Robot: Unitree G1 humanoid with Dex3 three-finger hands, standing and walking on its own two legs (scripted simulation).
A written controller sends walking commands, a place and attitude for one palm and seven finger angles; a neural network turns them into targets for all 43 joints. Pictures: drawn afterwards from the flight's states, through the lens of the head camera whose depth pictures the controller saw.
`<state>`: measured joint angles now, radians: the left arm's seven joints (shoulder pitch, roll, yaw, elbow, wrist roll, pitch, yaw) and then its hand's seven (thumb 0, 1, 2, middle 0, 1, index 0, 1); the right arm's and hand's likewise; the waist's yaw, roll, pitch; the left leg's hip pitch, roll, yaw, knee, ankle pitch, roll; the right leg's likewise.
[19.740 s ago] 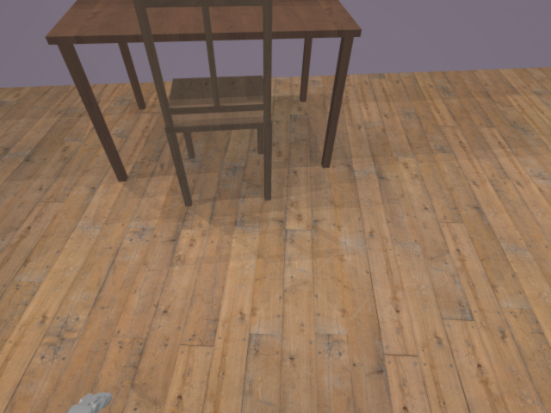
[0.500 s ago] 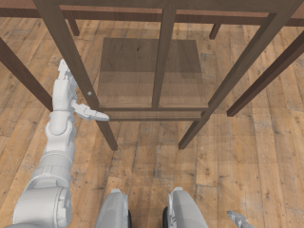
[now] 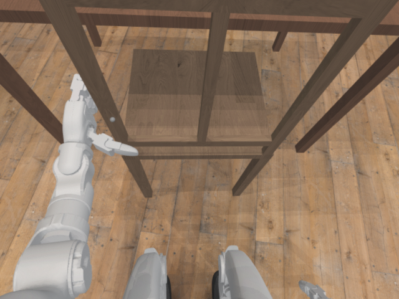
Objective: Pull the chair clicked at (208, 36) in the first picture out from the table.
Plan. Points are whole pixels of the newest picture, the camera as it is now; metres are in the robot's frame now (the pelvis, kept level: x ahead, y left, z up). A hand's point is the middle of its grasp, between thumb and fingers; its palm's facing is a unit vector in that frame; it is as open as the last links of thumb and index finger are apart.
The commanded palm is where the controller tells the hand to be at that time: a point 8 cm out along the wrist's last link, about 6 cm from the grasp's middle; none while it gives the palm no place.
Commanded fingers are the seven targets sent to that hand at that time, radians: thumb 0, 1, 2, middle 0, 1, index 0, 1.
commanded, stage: hook a spindle and tug to test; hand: left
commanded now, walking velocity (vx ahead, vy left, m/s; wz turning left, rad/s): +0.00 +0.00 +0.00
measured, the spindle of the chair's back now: (208, 95) +0.48 -0.03 +0.07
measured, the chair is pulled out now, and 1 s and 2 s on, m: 0.00 0.00 0.04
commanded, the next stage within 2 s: step backward, pulling the chair out in 1.54 s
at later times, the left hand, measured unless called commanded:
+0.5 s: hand (115, 119) +0.46 +0.15 +0.02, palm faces +0.00 -1.00 -0.04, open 14.0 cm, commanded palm +0.43 +0.19 +0.03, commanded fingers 0.00 0.00 0.52 -0.48 -1.40 -0.48 -1.40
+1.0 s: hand (119, 120) +0.46 +0.15 +0.03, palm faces +0.02 -1.00 -0.03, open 5.6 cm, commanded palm +0.42 +0.19 +0.03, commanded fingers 0.00 0.90 0.90 -0.50 -1.45 -0.50 -1.45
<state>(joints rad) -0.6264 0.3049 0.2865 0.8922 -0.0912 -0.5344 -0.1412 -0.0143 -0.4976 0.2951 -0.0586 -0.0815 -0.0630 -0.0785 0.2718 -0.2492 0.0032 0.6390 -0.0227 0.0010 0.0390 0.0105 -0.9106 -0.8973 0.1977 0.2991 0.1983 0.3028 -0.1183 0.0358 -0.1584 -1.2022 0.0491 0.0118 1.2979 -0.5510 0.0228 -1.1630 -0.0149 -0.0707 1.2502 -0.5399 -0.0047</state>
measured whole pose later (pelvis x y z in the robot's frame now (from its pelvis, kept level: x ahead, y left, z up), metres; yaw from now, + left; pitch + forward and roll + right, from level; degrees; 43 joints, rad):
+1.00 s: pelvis +0.01 +0.01 +0.00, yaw +0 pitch +26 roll -3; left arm -0.59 0.26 0.25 0.84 -0.10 -0.49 -0.07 0.01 0.66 0.79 -0.48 -1.45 -0.43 -1.44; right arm 0.27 -0.24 0.00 0.62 -0.02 0.02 0.05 0.01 -0.91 -0.90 0.20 0.30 0.20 0.30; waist -0.12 0.04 -0.16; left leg -1.18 0.05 0.02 1.28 -0.56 0.03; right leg -1.15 -0.01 -0.06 1.23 -0.54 0.00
